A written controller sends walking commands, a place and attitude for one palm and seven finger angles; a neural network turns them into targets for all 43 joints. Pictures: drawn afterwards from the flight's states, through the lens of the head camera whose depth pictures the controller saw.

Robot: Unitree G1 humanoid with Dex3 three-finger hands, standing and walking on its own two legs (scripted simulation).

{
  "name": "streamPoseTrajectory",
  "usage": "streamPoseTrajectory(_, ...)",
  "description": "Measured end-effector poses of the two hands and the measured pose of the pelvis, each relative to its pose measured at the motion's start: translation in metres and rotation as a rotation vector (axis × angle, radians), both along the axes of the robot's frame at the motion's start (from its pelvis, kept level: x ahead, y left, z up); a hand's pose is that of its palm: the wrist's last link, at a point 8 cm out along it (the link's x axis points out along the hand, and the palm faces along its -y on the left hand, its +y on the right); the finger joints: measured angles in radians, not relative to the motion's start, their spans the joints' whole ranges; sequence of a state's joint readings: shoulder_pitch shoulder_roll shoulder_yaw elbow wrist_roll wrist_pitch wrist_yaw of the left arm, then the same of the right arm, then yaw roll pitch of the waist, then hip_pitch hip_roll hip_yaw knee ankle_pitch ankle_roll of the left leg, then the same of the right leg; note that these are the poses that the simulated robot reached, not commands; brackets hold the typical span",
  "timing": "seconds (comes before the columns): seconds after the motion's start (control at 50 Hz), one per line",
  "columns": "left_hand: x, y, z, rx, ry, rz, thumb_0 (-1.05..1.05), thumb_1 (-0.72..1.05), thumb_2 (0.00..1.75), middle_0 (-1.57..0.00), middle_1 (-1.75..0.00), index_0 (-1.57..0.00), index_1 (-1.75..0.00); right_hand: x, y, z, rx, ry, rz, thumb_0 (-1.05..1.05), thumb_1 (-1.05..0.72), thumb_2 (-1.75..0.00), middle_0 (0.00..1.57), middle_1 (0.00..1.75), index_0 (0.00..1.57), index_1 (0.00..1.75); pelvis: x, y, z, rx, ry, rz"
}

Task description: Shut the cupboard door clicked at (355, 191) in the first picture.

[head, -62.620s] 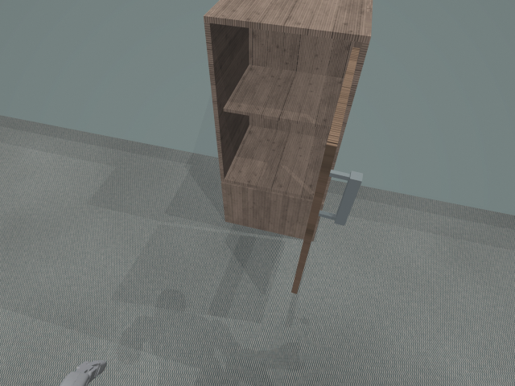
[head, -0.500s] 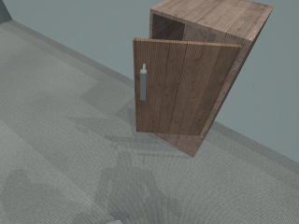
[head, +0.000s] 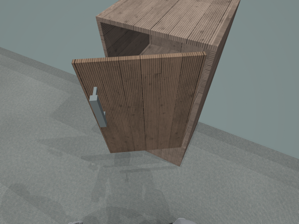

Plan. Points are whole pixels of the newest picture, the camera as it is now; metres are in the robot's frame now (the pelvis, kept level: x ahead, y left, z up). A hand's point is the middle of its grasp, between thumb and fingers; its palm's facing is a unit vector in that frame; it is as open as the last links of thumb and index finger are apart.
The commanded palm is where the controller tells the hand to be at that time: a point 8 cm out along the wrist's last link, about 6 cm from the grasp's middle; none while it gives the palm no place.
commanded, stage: come to a stop and stand still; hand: left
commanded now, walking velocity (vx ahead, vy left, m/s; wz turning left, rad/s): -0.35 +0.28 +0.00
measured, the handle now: (99, 107) +0.48 +0.19 -0.01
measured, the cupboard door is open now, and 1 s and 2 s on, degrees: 32 32 32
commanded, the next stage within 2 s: look again from close up in 1.10 s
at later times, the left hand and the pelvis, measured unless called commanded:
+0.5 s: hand out of the picture +0.02 +0.19 -0.14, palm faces +0.12 -0.95 -0.28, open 7.4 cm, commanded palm none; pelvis -0.01 -0.01 +0.02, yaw +3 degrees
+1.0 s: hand out of the picture -0.03 +0.23 -0.16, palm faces +0.05 -0.98 -0.17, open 7.4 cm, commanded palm none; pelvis -0.04 +0.05 +0.02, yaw +2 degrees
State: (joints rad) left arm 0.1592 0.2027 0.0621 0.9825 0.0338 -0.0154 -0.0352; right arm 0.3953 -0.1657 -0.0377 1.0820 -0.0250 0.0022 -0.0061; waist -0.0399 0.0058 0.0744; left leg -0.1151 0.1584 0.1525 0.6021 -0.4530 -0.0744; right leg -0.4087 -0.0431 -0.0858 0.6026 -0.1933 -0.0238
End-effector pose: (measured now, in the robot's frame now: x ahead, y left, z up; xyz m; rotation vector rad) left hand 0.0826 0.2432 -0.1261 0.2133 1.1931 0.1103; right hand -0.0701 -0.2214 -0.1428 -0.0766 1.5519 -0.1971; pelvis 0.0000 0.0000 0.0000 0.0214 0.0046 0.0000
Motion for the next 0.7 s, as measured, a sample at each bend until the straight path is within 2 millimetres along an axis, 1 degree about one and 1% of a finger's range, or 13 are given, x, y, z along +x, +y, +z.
streamPoseTrajectory(0.04, 0.009, -0.015, 0.003, 0.004, 0.000, 0.004, 0.00, 0.91, 0.90, -0.20, -0.30, -0.19, -0.30, 0.018, -0.013, -0.004, 0.000, 0.008, 0.008, 0.01, -0.90, -0.89, 0.20, 0.30, 0.21, 0.30, 0.008, -0.008, 0.001, -0.014, -0.004, 0.009)
streamPoseTrajectory(0.1, 0.014, -0.035, 0.009, 0.000, 0.018, 0.015, 0.00, 0.91, 0.90, -0.20, -0.30, -0.19, -0.30, 0.055, -0.027, 0.000, -0.007, -0.035, 0.031, 0.01, -0.91, -0.89, 0.20, 0.30, 0.20, 0.30, 0.018, -0.018, 0.010, -0.008, 0.001, 0.018)
streamPoseTrajectory(0.16, 0.018, -0.043, 0.015, 0.011, 0.008, 0.054, -0.01, 0.92, 0.90, -0.21, -0.30, -0.20, -0.30, 0.094, -0.036, 0.005, -0.010, -0.095, 0.062, 0.01, -0.91, -0.89, 0.20, 0.30, 0.20, 0.30, 0.024, -0.026, 0.016, 0.004, 0.008, 0.026)
streamPoseTrajectory(0.22, 0.017, -0.045, 0.019, 0.017, 0.001, 0.080, -0.01, 0.93, 0.90, -0.21, -0.30, -0.20, -0.30, 0.131, -0.043, 0.009, -0.013, -0.157, 0.102, 0.01, -0.91, -0.89, 0.20, 0.30, 0.20, 0.30, 0.026, -0.031, 0.020, 0.011, 0.007, 0.032)
streamPoseTrajectory(0.28, 0.007, -0.043, 0.022, 0.029, 0.004, 0.107, -0.01, 0.92, 0.90, -0.21, -0.30, -0.20, -0.30, 0.163, -0.046, 0.012, -0.018, -0.223, 0.137, 0.01, -0.91, -0.89, 0.19, 0.30, 0.20, 0.30, 0.022, -0.031, 0.022, 0.014, 0.005, 0.038)
streamPoseTrajectory(0.34, -0.010, -0.036, 0.024, 0.044, 0.019, 0.131, -0.01, 0.91, 0.90, -0.21, -0.30, -0.20, -0.30, 0.188, -0.046, 0.017, -0.021, -0.288, 0.166, 0.00, -0.91, -0.89, 0.19, 0.30, 0.20, 0.30, 0.016, -0.028, 0.022, 0.019, 0.005, 0.044)
streamPoseTrajectory(0.38, -0.024, -0.029, 0.024, 0.052, 0.032, 0.146, 0.00, 0.91, 0.90, -0.21, -0.30, -0.20, -0.30, 0.198, -0.043, 0.021, -0.024, -0.323, 0.185, 0.00, -0.91, -0.89, 0.19, 0.30, 0.20, 0.30, 0.010, -0.025, 0.022, 0.021, 0.006, 0.049)
streamPoseTrajectory(0.42, -0.039, -0.021, 0.024, 0.057, 0.047, 0.159, 0.00, 0.91, 0.90, -0.21, -0.30, -0.20, -0.30, 0.202, -0.039, 0.025, -0.025, -0.349, 0.202, 0.00, -0.91, -0.89, 0.19, 0.30, 0.20, 0.30, 0.005, -0.021, 0.022, 0.024, 0.006, 0.053)
streamPoseTrajectory(0.46, -0.054, -0.013, 0.023, 0.057, 0.063, 0.169, 0.00, 0.90, 0.90, -0.21, -0.30, -0.20, -0.30, 0.201, -0.033, 0.028, -0.027, -0.363, 0.216, 0.00, -0.91, -0.89, 0.19, 0.30, 0.20, 0.30, -0.001, -0.015, 0.022, 0.026, 0.008, 0.055)
streamPoseTrajectory(0.54, -0.084, 0.006, 0.017, 0.042, 0.098, 0.184, 0.00, 0.90, 0.90, -0.21, -0.30, -0.20, -0.30, 0.184, -0.017, 0.032, -0.035, -0.360, 0.232, 0.00, -0.91, -0.89, 0.19, 0.30, 0.20, 0.30, -0.012, 0.000, 0.021, 0.022, 0.011, 0.049)
streamPoseTrajectory(0.58, -0.098, 0.017, 0.009, 0.027, 0.119, 0.190, 0.00, 0.90, 0.90, -0.21, -0.30, -0.20, -0.30, 0.169, -0.007, 0.033, -0.047, -0.352, 0.230, 0.00, -0.91, -0.89, 0.19, 0.30, 0.20, 0.30, -0.017, 0.010, 0.019, 0.011, 0.012, 0.045)
streamPoseTrajectory(0.62, -0.111, 0.029, -0.002, 0.008, 0.139, 0.197, 0.00, 0.90, 0.90, -0.21, -0.30, -0.20, -0.30, 0.150, 0.002, 0.028, -0.066, -0.341, 0.224, 0.00, -0.91, -0.89, 0.20, 0.30, 0.20, 0.30, -0.023, 0.023, 0.011, -0.022, 0.014, 0.050)
streamPoseTrajectory(0.7, -0.126, 0.042, -0.008, -0.019, 0.178, 0.207, 0.00, 0.90, 0.90, -0.20, -0.30, -0.20, -0.30, 0.103, 0.025, 0.032, -0.072, -0.236, 0.217, 0.00, -0.91, -0.89, 0.20, 0.30, 0.20, 0.30, -0.028, 0.035, 0.017, -0.020, -0.007, 0.055)
